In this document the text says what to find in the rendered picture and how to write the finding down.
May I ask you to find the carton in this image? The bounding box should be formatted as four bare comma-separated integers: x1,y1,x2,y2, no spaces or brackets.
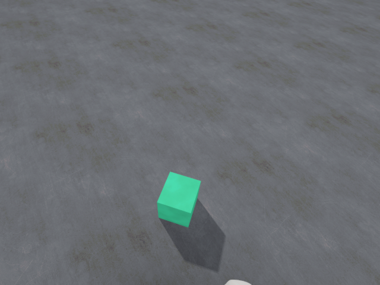
157,172,201,227

